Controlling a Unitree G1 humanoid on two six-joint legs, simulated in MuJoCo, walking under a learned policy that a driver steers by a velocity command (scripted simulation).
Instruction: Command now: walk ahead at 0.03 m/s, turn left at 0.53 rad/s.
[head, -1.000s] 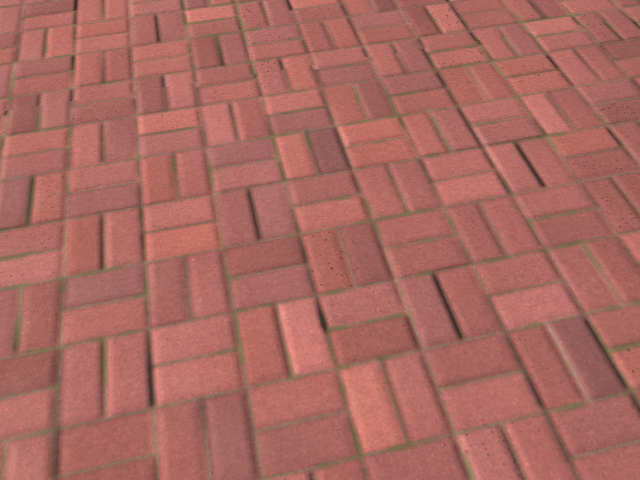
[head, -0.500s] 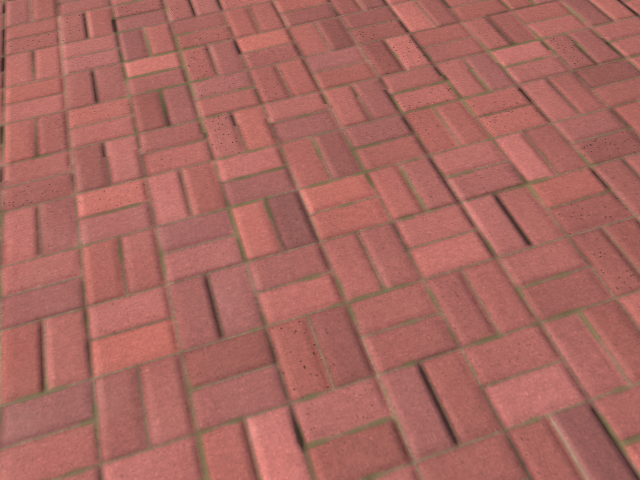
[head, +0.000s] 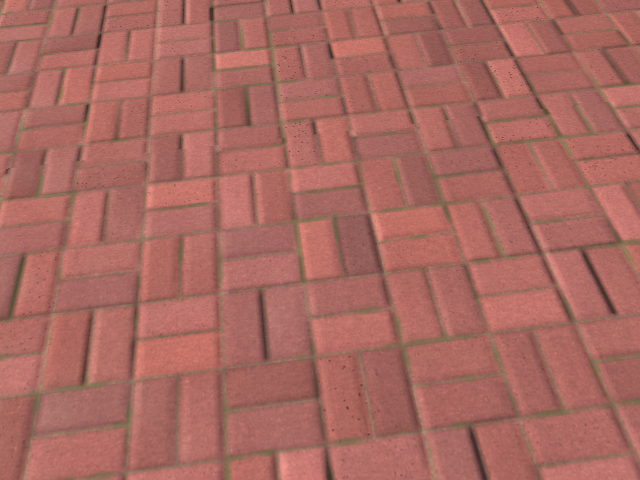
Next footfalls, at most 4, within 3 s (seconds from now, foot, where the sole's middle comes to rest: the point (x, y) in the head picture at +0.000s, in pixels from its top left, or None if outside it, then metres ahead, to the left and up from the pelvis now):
0.42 left None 0.01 0.13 -0.77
0.82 right None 0.06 -0.09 -0.77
1.18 left None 0.04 0.16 -0.77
1.58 right None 0.01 -0.10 -0.77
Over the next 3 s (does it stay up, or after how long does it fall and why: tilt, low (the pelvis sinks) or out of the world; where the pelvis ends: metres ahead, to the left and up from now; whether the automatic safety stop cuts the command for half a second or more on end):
stays up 0.74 0.13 0.01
